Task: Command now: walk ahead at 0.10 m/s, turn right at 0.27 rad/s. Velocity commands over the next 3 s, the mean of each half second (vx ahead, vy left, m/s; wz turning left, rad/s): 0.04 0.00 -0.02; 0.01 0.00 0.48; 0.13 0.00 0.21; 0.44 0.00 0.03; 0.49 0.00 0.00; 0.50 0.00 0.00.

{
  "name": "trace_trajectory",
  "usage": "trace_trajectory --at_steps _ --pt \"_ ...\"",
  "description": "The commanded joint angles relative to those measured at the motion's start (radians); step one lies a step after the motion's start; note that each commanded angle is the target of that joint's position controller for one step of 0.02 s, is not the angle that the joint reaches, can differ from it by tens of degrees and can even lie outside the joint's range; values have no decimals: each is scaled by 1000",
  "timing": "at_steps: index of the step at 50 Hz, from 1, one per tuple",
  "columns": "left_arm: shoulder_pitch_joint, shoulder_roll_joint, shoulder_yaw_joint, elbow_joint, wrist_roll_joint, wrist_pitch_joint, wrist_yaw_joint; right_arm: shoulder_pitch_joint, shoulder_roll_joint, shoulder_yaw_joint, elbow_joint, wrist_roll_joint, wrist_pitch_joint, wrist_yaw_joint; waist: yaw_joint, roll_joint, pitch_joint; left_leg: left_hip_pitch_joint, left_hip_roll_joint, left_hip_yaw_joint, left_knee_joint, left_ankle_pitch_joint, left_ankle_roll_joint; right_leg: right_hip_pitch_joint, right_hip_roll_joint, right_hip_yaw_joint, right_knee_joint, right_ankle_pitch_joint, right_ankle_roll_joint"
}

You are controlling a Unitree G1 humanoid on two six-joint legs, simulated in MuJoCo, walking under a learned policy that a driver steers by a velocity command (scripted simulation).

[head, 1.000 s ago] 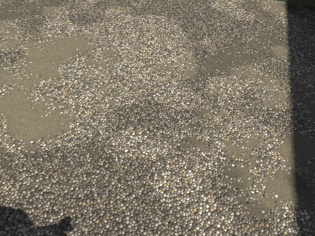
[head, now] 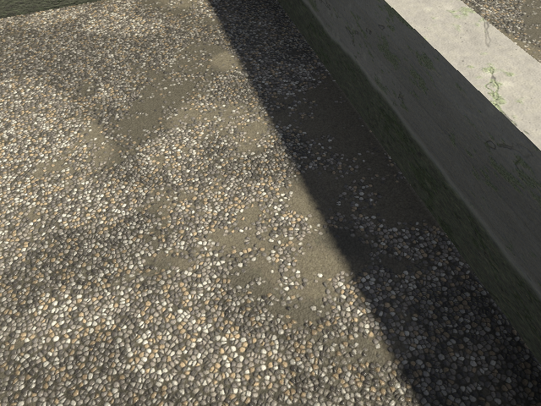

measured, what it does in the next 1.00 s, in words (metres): lifts its right foot, turning left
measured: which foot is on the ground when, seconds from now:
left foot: down 0.00-1.00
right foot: down 0.00-0.88, up 0.90-1.00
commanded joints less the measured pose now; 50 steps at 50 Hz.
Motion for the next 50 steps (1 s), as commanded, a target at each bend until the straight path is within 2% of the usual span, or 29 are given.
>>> trace_trajectory --at_steps 1,2,3,4,6,9,10,13,16,17,18,22,26,28,30,32,34,35,36,38,39,41,43,44,45,46,47,49,50 --pt "-140 117 29 -85 -7 -29 19 -11 -43 -6 -71 -3 -33 2 -28 -165 -132 26 12 -41 -94 80 -2 108 -201 247 -189 197 -72" --pt "-152 104 22 -84 -16 -32 14 -3 -18 2 -61 -12 -38 1 -32 -143 -153 128 11 -27 -147 172 3 68 -169 220 -188 132 -42" --pt "-137 96 18 -73 -20 -32 6 -23 -17 4 -63 -17 -39 2 -24 -113 -150 179 31 -45 -170 182 10 32 -146 209 -209 -4 -15" --pt "-126 92 15 -64 -18 -28 -3 -50 -24 4 -68 -19 -37 6 -13 -72 -113 169 47 -69 -184 140 20 10 -122 198 -232 -117 1" --pt "-130 84 13 -55 -9 -17 -17 -75 -22 11 -69 -13 -36 16 -1 -20 -31 90 65 -94 -228 103 35 34 -99 177 -230 -78 19" --pt "-117 78 11 -35 -1 -17 -16 -70 -29 12 -62 -2 -51 9 13 10 -35 76 72 -108 -257 166 35 103 -100 162 -205 54 21" --pt "-55 75 -10 -54 20 -18 -16 -8 -107 4 -56 -33 -66 -3 0 -9 -46 121 100 -142 -264 203 91 114 -121 190 -206 64 -33" --pt "-76 73 -16 -57 15 -28 -15 -25 -80 15 -54 -25 -72 -14 -1 -23 -57 177 108 -149 -262 288 116 101 -121 173 -212 108 -28" --pt "-68 71 -22 -53 19 -30 -18 -6 -75 22 -49 -19 -60 -6 -11 -30 -57 183 103 -168 -279 308 119 124 -121 149 -217 119 -15" --pt "-69 57 -26 -53 16 -25 -9 7 -99 16 -37 -11 -54 -14 1 3 -39 195 98 -182 -286 368 125 111 -119 136 -226 142 -10" --pt "-53 92 -21 -53 22 -22 -1 16 -121 16 -51 -15 -53 -20 -6 -7 -39 187 103 -191 -294 364 137 121 -113 113 -204 131 -9" --pt "-57 111 -13 -82 30 -21 23 8 -156 2 -76 -7 -37 -36 2 -7 -86 175 102 -240 -248 433 174 111 -97 33 -101 133 10" --pt "-38 122 -3 -104 30 -31 26 26 -185 -17 -103 -16 -3 -57 -10 13 -102 159 119 -314 -191 490 224 48 -93 -36 7 178 14" --pt "-38 111 -3 -120 37 -34 20 29 -189 -23 -124 -22 16 -61 -14 1 -119 138 126 -352 -163 493 241 47 -104 -54 38 207 3" --pt "-36 130 4 -128 38 -43 11 9 -183 -23 -153 -30 27 -54 -18 -27 -133 65 116 -366 -129 407 222 99 -124 -55 50 240 -19" --pt "-26 141 11 -128 41 -42 6 -4 -173 -20 -172 -25 30 -45 -12 -63 -128 -69 61 -323 -80 238 172 196 -174 -27 19 356 -65" --pt "-6 172 27 -115 43 -28 10 29 -157 -17 -174 -23 18 -36 -15 -149 -118 -189 -7 -241 33 46 96 280 -269 56 -40 477 -146" --pt "-2 188 36 -108 33 -21 16 43 -162 -20 -176 -26 9 -31 -16 -165 -112 -215 -17 -206 96 13 70 282 -330 104 -58 507 -188" --pt "1 198 44 -101 20 -15 22 40 -175 -26 -177 -29 2 -26 -12 -150 -101 -219 -19 -176 146 -10 55 258 -369 129 -65 514 -216" --pt "-3 208 47 -85 19 -16 27 41 -178 -32 -184 -20 9 -19 -13 -140 -90 -200 -1 -158 235 -73 41 201 -408 141 -79 514 -239" --pt "-7 216 51 -78 21 -12 30 40 -170 -32 -185 -13 11 -17 -18 -115 -67 -193 13 -150 239 -80 46 171 -409 123 -86 479 -222" --pt "-37 219 58 -66 11 -8 37 64 -152 -33 -178 -2 16 -17 -33 -103 -43 -139 17 -121 161 -27 68 120 -367 49 -75 371 -171" --pt "-41 220 60 -49 7 -8 36 103 -154 -36 -175 -9 25 -19 -42 -61 -28 -52 12 -139 16 138 109 64 -283 -48 -4 211 -97" --pt "-39 197 53 -61 17 -13 30 94 -214 -51 -189 -14 31 -26 -16 91 -10 -51 89 -328 -85 239 168 -9 -175 -156 119 40 -32" --pt "-102 186 48 -83 19 -24 26 120 -267 -65 -211 -22 36 -30 -63 258 5 -27 179 -579 -225 348 281 -113 -29 -209 312 -225 35" --pt "-167 191 50 -110 5 -37 26 171 -273 -67 -212 -39 31 -31 -106 297 -3 96 259 -732 -297 403 378 -320 25 -94 553 -459 72" --pt "-133 205 59 -93 -6 -48 20 181 -270 -64 -207 -46 17 -36 -82 221 -55 131 280 -720 -266 465 404 -378 22 9 750 -458 87" --pt "-47 221 69 -53 8 -47 23 108 -254 -61 -205 -11 5 -55 -22 81 -91 130 238 -584 -202 575 345 -385 -4 50 825 -328 102" --pt "-30 209 65 -48 13 -40 29 75 -238 -53 -206 -2 11 -64 -2 58 -106 121 223 -534 -200 565 315 -355 -19 43 793 -283 105"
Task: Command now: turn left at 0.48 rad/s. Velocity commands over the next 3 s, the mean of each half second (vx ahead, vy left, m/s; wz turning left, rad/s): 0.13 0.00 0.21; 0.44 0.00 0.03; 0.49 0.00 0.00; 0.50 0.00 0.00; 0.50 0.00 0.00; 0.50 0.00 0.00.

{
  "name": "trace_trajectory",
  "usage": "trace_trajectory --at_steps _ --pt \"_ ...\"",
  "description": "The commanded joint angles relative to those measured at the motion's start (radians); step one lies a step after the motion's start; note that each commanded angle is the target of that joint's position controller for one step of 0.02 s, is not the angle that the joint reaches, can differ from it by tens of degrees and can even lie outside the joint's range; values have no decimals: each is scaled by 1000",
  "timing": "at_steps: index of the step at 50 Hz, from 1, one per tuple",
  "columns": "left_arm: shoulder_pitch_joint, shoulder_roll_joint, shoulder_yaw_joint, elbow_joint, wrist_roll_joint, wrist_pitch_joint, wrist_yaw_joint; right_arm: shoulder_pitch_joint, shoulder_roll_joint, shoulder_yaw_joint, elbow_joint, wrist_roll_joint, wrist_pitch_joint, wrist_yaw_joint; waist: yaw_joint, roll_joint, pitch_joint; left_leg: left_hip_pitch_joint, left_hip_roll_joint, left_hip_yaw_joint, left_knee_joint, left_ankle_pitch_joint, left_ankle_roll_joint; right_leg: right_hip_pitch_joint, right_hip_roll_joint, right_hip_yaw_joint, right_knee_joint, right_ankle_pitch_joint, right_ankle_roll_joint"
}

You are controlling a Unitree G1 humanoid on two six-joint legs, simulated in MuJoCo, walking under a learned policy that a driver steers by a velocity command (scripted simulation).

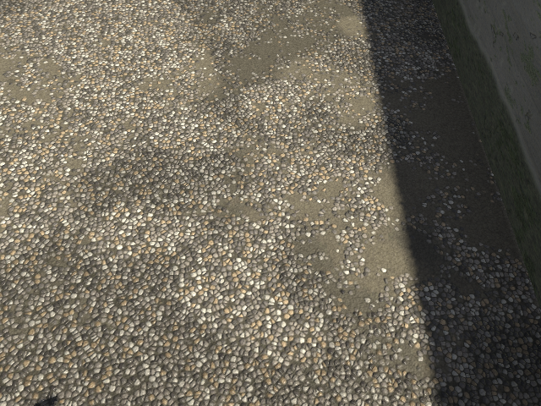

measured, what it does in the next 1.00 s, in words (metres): steps on the spot: right foot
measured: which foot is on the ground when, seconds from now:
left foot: down 0.00-1.00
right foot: up 0.00-0.22, down 0.24-1.00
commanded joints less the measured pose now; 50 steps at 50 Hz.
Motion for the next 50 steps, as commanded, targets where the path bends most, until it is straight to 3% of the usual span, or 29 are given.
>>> trace_trajectory --at_steps 1,4,6,8,9,10,11,12,13,14,15,16,18,20,24,28,29,32,33,35,36,42,43,44,50 --pt "-34 73 19 -90 6 -14 9 -42 -173 -55 -70 11 -5 -28 30 112 -148 216 258 -328 -243 407 232 -130 -33 78 74 58 22" --pt "-50 8 -14 -99 3 -5 11 -16 -141 -49 -43 -8 19 -31 19 122 -165 267 197 -256 -247 331 180 -28 -44 45 -258 84 16" --pt "-42 -13 -30 -90 0 -13 2 14 -148 -54 -24 -16 31 -30 -12 162 -164 265 189 -263 -260 262 171 74 -42 24 -490 79 -7" --pt "-19 -3 -31 -76 -3 -22 -21 6 -153 -53 -10 -13 30 -21 -22 198 -172 232 202 -309 -311 106 184 172 -32 3 -581 197 -33" --pt "12 -6 -33 -69 4 -28 -32 -36 -144 -46 -15 -1 26 -14 4 200 -156 182 199 -318 -326 15 175 236 -41 1 -674 270 -52" --pt "32 -7 -32 -60 16 -36 -38 -63 -132 -40 -13 19 18 -9 19 190 -146 128 184 -306 -341 -55 145 324 -50 -13 -757 334 -70" --pt "64 -17 -40 -58 34 -40 -43 -49 -101 -25 6 19 8 -2 32 176 -167 63 163 -294 -359 -182 101 448 -87 -7 -799 347 -84" --pt "16 -86 -61 -59 40 -16 -30 -114 -65 -37 30 21 -6 26 25 119 -132 -47 75 -210 -314 -183 14 514 -128 20 -793 244 -57" --pt "-6 -31 -52 -69 33 -10 -30 -129 -27 -24 20 24 -10 41 26 -45 -116 2 2 -114 -273 -145 -34 388 -194 136 -861 63 -71" --pt "-37 2 -45 -75 14 -9 -33 -176 -30 -26 19 15 -12 47 34 -95 -49 74 -12 -80 -257 -63 -58 225 -209 197 -967 -112 -70" --pt "-75 10 -48 -91 2 -12 -35 -203 -34 -27 22 14 -16 52 22 -96 -2 117 -9 -74 -255 2 -68 156 -195 203 -998 -134 -62" --pt "-83 12 -48 -92 -1 -17 -35 -203 -29 -25 34 12 -21 52 14 -90 7 152 -5 -67 -248 41 -71 136 -178 188 -997 -104 -58" --pt "-61 -3 -52 -91 -3 -28 -35 -181 -8 -15 57 -11 -24 42 10 -87 -23 172 2 -51 -229 41 -62 176 -155 168 -974 -42 -70" --pt "-41 -20 -54 -96 -15 -27 -35 -198 1 -8 72 -11 -27 26 16 -69 -31 141 3 -37 -212 39 -56 233 -150 164 -951 3 -86" --pt "-26 -44 -56 -113 -12 -21 -32 -235 14 2 80 -10 -34 15 25 -55 -26 119 8 -23 -183 49 -57 280 -145 147 -894 137 -108" --pt "-10 -50 -55 -124 -10 -24 -40 -248 17 5 83 -15 -36 13 25 -34 -63 118 12 2 -140 42 -50 344 -130 111 -803 351 -122" --pt "21 -38 -47 -108 -18 -23 -29 -239 22 2 84 -19 -30 3 20 -28 -80 106 15 16 -129 54 -35 395 -128 109 -760 473 -132" --pt "21 -42 -43 -111 -14 -16 -18 -235 20 0 90 -8 -29 -8 23 -6 -89 103 19 24 -103 101 -22 436 -119 78 -694 599 -131" --pt "-22 -35 -41 -133 -16 -3 -20 -268 30 0 76 -18 -32 8 5 3 -34 73 29 45 -78 224 -21 416 -144 102 -655 813 -138" --pt "-4 -33 -34 -129 -7 9 -17 -246 27 -5 90 -15 -44 11 17 11 -107 126 30 55 -57 324 -18 444 -132 81 -610 903 -130" --pt "11 -7 -24 -123 -10 15 -15 -223 8 -13 105 -12 -44 4 18 16 -142 152 37 58 -80 373 -20 470 -132 64 -611 950 -125" --pt "-34 -47 -30 -121 -4 27 -12 -251 16 -15 113 0 -33 -2 22 42 -173 244 58 87 -63 594 -6 455 -90 3 -598 860 -80" --pt "-59 -41 -28 -132 8 17 -28 -290 8 -15 88 6 -26 3 35 18 -160 229 75 83 -44 713 -5 439 -88 -30 -582 899 -67" --pt "-34 -61 -33 -115 -3 21 -18 -256 10 -16 113 2 -29 1 23 54 -204 258 66 92 -62 610 -3 456 -88 -8 -602 805 -71" --pt "-78 -65 -38 -120 -6 32 -17 -272 24 -6 108 -1 -32 9 13 18 -152 211 73 107 -93 481 -4 437 -107 -13 -639 703 -75"
Over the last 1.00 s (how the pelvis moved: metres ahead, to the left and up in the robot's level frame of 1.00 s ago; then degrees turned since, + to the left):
0.03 0.02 -0.01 19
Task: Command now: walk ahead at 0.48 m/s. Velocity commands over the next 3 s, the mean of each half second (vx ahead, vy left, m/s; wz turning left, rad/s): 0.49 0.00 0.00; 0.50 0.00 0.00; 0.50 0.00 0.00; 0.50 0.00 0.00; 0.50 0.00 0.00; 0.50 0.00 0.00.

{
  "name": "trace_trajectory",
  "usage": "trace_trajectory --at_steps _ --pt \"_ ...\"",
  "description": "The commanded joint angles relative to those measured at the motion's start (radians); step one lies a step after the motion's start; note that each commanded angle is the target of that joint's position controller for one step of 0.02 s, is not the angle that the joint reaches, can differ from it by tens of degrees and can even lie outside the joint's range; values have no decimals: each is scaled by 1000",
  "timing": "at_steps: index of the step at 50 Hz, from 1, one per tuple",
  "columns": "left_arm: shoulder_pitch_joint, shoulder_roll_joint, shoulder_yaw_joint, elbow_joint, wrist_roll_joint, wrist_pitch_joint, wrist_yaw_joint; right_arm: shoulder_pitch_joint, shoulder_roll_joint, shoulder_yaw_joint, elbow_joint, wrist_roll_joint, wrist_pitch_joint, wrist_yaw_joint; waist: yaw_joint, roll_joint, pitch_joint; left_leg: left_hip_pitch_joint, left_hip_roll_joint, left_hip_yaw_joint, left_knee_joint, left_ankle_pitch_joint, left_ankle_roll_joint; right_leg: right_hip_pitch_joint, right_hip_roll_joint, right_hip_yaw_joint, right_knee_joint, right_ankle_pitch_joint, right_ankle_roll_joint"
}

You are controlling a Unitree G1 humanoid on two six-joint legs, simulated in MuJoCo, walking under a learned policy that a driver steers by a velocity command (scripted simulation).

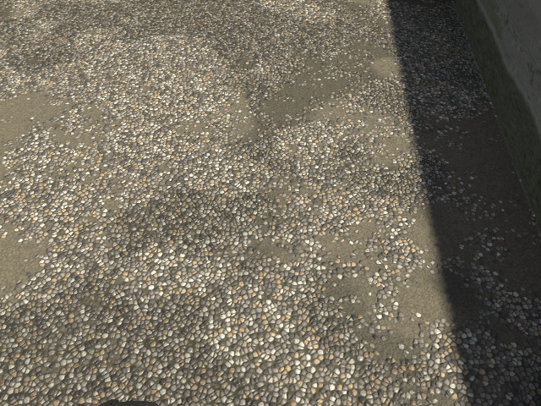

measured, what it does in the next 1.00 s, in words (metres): stands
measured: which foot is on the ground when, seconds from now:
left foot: down 0.00-1.00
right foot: down 0.00-1.00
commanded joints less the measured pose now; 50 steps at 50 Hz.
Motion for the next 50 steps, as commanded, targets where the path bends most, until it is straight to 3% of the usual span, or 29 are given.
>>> trace_trajectory --at_steps 1,4,5,6,9,10,17,27,28,29,31,38,39,40,41,42,43,44,45,46,47,48,49,50 --pt "-71 42 9 -88 -1 -13 0 -100 -53 -8 -99 -4 -21 9 3 6 -123 2 28 19 -16 467 36 48 -39 9 -15 502 -9" --pt "-87 45 9 -100 -1 -17 -5 -110 -49 -3 -113 -6 -29 18 2 -5 -128 -15 31 11 -19 389 37 2 -43 19 -26 385 -7" --pt "-48 37 9 -82 1 -29 -3 -75 -54 -1 -101 5 -26 5 20 -11 -174 -6 31 -32 -62 207 42 26 -24 2 -46 156 -4" --pt "-63 27 1 -89 0 -33 -5 -113 -59 1 -112 9 -20 4 25 8 -99 -42 33 -42 -76 164 43 -20 -19 5 -59 104 -1" --pt "-69 28 -4 -93 -1 -43 -9 -120 -55 5 -131 6 -13 6 15 17 -48 -85 31 -52 -89 82 42 -63 -23 19 -64 67 -3" --pt "-78 14 -14 -107 7 -47 -19 -124 -59 10 -131 7 -23 14 22 30 -35 -82 26 -68 -99 39 28 -98 -25 12 -72 40 3" --pt "-41 17 -17 -110 7 -70 -22 -108 -50 11 -144 -2 -33 20 10 14 -61 -48 18 -66 -80 42 30 -109 -31 26 -86 49 -1" --pt "22 34 -4 -90 5 -63 -1 -86 -43 9 -150 -2 -20 2 7 14 -79 -56 17 -39 -40 167 50 -32 -33 22 -43 193 -15" --pt "-18 46 -3 -112 0 -51 -2 -118 -37 10 -169 -10 -26 17 -11 14 -36 -67 24 -5 6 351 51 -66 -53 41 -25 405 -13" --pt "-3 56 4 -104 5 -46 0 -81 -34 9 -158 -18 -32 20 -17 1 -97 -41 24 0 18 387 53 -31 -55 39 -8 448 -14" --pt "5 51 6 -104 9 -42 4 -67 -38 7 -148 -16 -40 18 -10 4 -139 -27 26 5 27 433 53 -3 -49 26 10 474 -8" --pt "-25 33 8 -110 11 -26 3 -83 -30 10 -149 -7 -42 20 1 16 -154 -41 38 6 27 445 55 2 -36 8 29 397 5" --pt "17 26 10 -90 10 -36 4 -43 -38 11 -132 7 -39 5 21 15 -211 -26 37 -36 -20 263 56 44 -19 -8 12 186 6" --pt "-4 16 4 -97 9 -39 1 -85 -42 11 -143 12 -32 3 29 29 -126 -65 39 -46 -37 227 57 1 -17 -5 -5 149 6" --pt "-15 17 2 -97 8 -40 0 -96 -41 12 -151 11 -28 3 26 30 -94 -81 39 -51 -46 202 58 -16 -19 2 -13 135 4" --pt "-65 27 0 -120 2 -31 -2 -132 -35 15 -173 2 -30 19 4 26 -37 -103 40 -8 1 360 55 -61 -39 23 1 324 3" --pt "-55 36 6 -115 6 -29 -2 -89 -29 15 -164 -9 -35 24 -7 9 -90 -81 37 -1 8 369 53 -37 -43 28 11 351 0" --pt "-2 27 7 -93 8 -40 0 -35 -36 15 -141 1 -36 10 14 5 -165 -59 33 -36 -33 196 54 17 -26 9 -1 169 0" --pt "-15 16 0 -98 7 -44 0 -68 -41 14 -149 6 -34 7 21 18 -105 -83 33 -43 -46 173 54 -12 -23 10 -15 147 1" --pt "-69 24 -2 -121 2 -36 -1 -117 -35 15 -176 -3 -37 21 -1 17 -45 -99 36 -6 -1 337 53 -63 -45 33 -8 331 0" --pt "-14 28 6 -91 7 -46 2 -42 -34 15 -149 0 -37 8 8 -4 -150 -56 33 -37 -37 181 54 6 -28 17 -11 161 -4" --pt "-70 26 -1 -122 1 -37 0 -105 -34 17 -175 -4 -38 22 -4 13 -42 -101 36 -2 1 339 51 -64 -42 32 -5 337 0" --pt "-14 23 3 -92 8 -46 2 -37 -32 16 -150 0 -37 8 7 0 -151 -59 32 -34 -37 176 52 3 -29 18 -12 163 -2" --pt "-21 13 -2 -96 7 -48 1 -64 -37 16 -155 4 -34 6 14 15 -99 -79 32 -39 -45 163 53 -20 -25 17 -20 148 -2"
Over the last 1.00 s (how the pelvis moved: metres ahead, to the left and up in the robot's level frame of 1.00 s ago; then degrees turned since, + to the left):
0.05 -0.03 0.00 3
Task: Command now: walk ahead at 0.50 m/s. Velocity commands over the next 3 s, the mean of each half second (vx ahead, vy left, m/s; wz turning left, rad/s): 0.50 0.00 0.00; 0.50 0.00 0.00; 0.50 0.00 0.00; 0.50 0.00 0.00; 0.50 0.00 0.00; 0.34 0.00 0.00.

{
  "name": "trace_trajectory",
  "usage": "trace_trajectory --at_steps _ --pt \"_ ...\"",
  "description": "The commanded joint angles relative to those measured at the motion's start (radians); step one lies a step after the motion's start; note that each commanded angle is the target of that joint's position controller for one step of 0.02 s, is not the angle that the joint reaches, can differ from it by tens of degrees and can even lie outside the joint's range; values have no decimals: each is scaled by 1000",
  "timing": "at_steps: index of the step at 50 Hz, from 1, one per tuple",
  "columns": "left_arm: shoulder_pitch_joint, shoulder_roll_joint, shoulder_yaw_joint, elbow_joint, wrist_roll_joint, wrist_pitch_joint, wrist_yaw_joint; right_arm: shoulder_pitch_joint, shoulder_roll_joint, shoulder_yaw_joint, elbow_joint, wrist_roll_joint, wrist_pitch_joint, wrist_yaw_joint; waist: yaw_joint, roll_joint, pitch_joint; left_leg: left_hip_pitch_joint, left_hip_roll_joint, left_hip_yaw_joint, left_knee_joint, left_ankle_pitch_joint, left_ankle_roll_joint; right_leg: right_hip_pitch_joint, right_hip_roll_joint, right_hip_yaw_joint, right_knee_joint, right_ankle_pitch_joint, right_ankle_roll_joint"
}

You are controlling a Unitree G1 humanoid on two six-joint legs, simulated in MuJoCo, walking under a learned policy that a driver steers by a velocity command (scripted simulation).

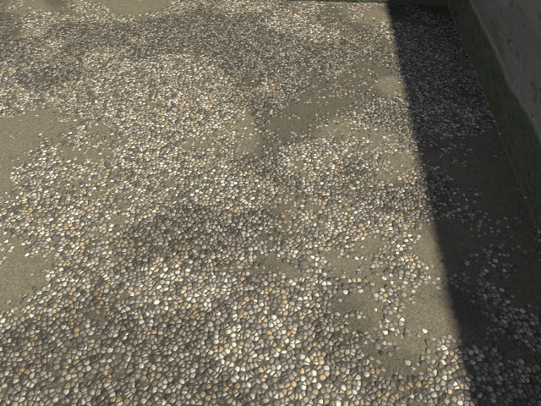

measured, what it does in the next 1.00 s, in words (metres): stands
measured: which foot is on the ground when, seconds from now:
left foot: down 0.00-1.00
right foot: down 0.00-1.00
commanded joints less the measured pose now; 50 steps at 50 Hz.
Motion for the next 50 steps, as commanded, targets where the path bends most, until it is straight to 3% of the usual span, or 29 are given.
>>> trace_trajectory --at_steps 1,2,3,4,6,8,10,12,14,16,18,20,22,24,26,28,30,32,34,36,38,40,42,43,44,46,47,48,50 --pt "-111 72 17 -107 -3 -12 1 -138 -67 -19 -118 -5 -17 6 -7 9 4 -38 49 -14 -91 363 28 -22 -28 35 -84 361 -25" --pt "-52 73 23 -75 2 -21 3 -65 -66 -19 -90 -2 -17 -6 4 -8 -107 6 46 -45 -123 208 31 48 -13 19 -87 194 -28" --pt "-104 74 18 -106 -2 -13 1 -127 -66 -18 -115 -7 -19 8 -8 8 -5 -32 49 -11 -86 371 29 -17 -27 35 -81 374 -25" --pt "-47 73 23 -75 3 -21 4 -60 -65 -20 -90 -2 -18 -6 4 -6 -116 9 45 -42 -122 210 29 51 -13 18 -87 198 -27" --pt "-104 73 16 -104 -2 -14 1 -135 -65 -19 -121 -6 -18 5 -8 12 0 -31 49 -12 -88 367 29 -23 -27 36 -85 370 -25" --pt "-36 76 25 -73 3 -22 4 -48 -66 -20 -87 -2 -21 -6 5 -7 -136 22 46 -37 -114 225 30 62 -10 14 -79 209 -25" --pt "-99 70 15 -101 -1 -14 2 -135 -63 -19 -121 -6 -19 5 -7 14 -9 -25 50 -11 -83 374 31 -20 -27 36 -83 375 -25" --pt "-34 75 24 -72 3 -21 4 -49 -66 -20 -88 -1 -20 -6 6 -5 -135 20 48 -36 -113 228 30 60 -8 13 -77 207 -24" --pt "-97 70 15 -100 0 -13 1 -135 -62 -19 -123 -6 -19 5 -6 15 -9 -26 52 -10 -82 375 31 -21 -26 35 -81 374 -24" --pt "-32 75 24 -71 4 -20 4 -48 -66 -20 -89 0 -21 -6 7 -4 -134 17 49 -36 -113 227 31 59 -7 12 -75 205 -24" --pt "-96 70 15 -100 0 -13 1 -134 -62 -18 -124 -5 -20 5 -5 15 -7 -29 53 -10 -81 374 32 -21 -26 35 -79 372 -23" --pt "-32 75 24 -71 4 -20 4 -46 -66 -19 -90 0 -22 -6 8 -5 -132 14 50 -36 -112 226 31 59 -7 13 -74 203 -23" --pt "-97 70 15 -99 1 -13 2 -132 -62 -18 -125 -5 -20 5 -5 14 -6 -32 53 -10 -81 373 32 -21 -25 35 -78 371 -23" --pt "-33 75 24 -71 4 -19 4 -44 -65 -19 -91 0 -22 -6 8 -5 -132 12 51 -36 -112 225 32 59 -6 13 -72 203 -23" --pt "-98 69 15 -99 1 -12 2 -130 -61 -17 -126 -5 -21 5 -5 14 -6 -34 54 -9 -81 373 33 -22 -25 35 -76 370 -23" --pt "-34 74 24 -70 4 -19 5 -42 -64 -18 -92 0 -23 -6 8 -5 -132 11 52 -35 -112 225 32 59 -6 14 -71 203 -22" --pt "-99 69 15 -99 1 -12 2 -128 -60 -17 -127 -5 -22 5 -5 15 -6 -35 55 -8 -81 373 33 -22 -24 36 -75 370 -22" --pt "-35 74 24 -70 4 -19 5 -40 -63 -18 -93 0 -24 -6 7 -4 -133 10 53 -34 -112 224 32 59 -5 14 -70 203 -22" --pt "-100 68 15 -99 1 -12 2 -127 -60 -16 -128 -5 -23 5 -5 15 -7 -36 56 -7 -80 372 33 -22 -24 36 -74 371 -22" --pt "-36 73 24 -70 4 -19 5 -38 -63 -17 -94 0 -24 -6 7 -4 -133 10 54 -33 -111 223 33 58 -5 15 -69 203 -22" --pt "-101 68 14 -99 1 -12 2 -125 -59 -16 -128 -5 -23 5 -6 16 -7 -37 56 -6 -80 371 33 -22 -23 37 -74 371 -22" --pt "-36 73 23 -69 4 -19 5 -36 -62 -17 -95 0 -25 -6 7 -4 -134 9 55 -32 -111 222 33 58 -5 15 -68 203 -22" --pt "-101 67 14 -98 1 -12 2 -123 -59 -16 -129 -5 -23 5 -6 16 -7 -37 57 -5 -79 370 33 -23 -23 37 -73 371 -22" --pt "-90 79 21 -91 5 -10 2 -89 -52 -16 -120 -14 -27 9 -15 -1 -63 -9 58 0 -69 390 33 1 -25 39 -61 392 -25" --pt "-36 72 23 -69 4 -19 5 -34 -62 -17 -95 0 -25 -6 7 -4 -134 9 55 -31 -110 221 33 57 -4 16 -68 203 -22" --pt "-101 67 14 -98 2 -12 2 -122 -58 -16 -130 -5 -24 5 -6 16 -7 -38 57 -4 -78 369 33 -24 -23 38 -72 371 -22" --pt "-90 79 21 -91 5 -10 2 -88 -52 -16 -121 -14 -28 9 -15 -1 -63 -9 58 1 -68 389 33 0 -25 40 -60 393 -25" --pt "-36 72 23 -69 4 -19 5 -33 -62 -17 -96 0 -25 -6 7 -4 -134 9 56 -29 -110 220 33 56 -4 16 -67 203 -22" --pt "-101 67 14 -98 2 -12 2 -120 -58 -16 -130 -5 -24 5 -6 16 -7 -38 58 -3 -78 368 34 -25 -22 38 -72 371 -22"
Over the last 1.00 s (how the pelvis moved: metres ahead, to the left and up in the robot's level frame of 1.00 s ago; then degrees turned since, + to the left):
-0.01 0.02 -0.01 0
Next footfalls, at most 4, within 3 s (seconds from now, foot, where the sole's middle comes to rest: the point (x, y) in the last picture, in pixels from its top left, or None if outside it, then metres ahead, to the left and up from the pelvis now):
none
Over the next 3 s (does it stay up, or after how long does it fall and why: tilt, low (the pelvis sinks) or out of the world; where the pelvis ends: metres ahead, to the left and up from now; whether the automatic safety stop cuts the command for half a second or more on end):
stays up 0.01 0.01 0.02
